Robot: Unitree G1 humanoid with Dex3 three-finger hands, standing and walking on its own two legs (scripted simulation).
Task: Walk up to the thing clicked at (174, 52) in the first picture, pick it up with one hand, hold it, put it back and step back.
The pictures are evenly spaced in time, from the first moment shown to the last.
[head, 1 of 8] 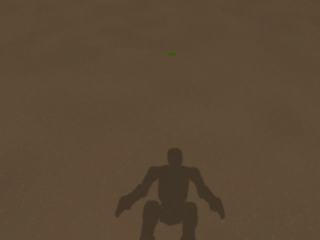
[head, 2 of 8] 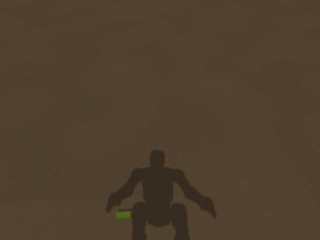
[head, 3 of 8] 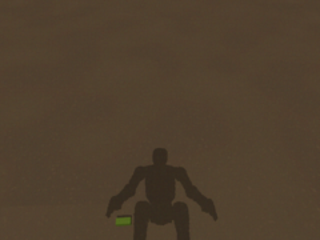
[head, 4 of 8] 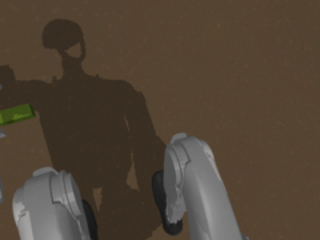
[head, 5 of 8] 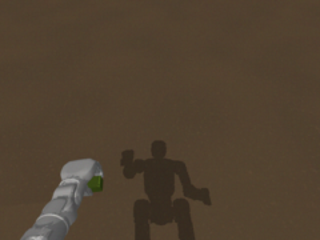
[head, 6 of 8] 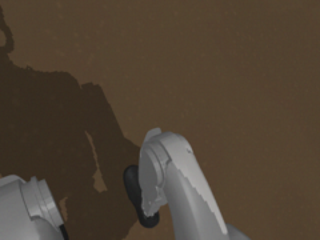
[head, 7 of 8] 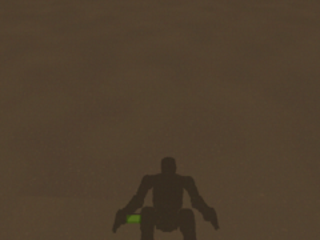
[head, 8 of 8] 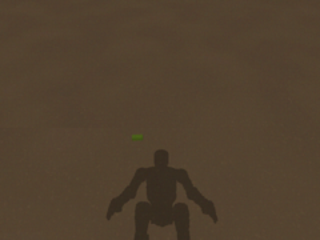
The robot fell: no
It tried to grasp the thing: yes
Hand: left
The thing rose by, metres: 0.68
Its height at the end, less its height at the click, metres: +0.00
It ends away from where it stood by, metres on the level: 0.01
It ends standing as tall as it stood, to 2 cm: yes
